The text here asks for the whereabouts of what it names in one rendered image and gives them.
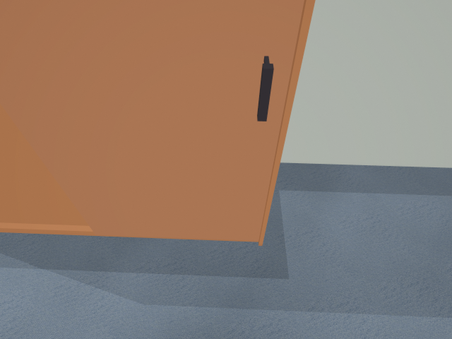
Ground wardrobe door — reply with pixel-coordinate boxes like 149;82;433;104
0;0;304;241
0;104;89;226

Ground handle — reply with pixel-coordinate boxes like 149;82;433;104
257;56;274;121

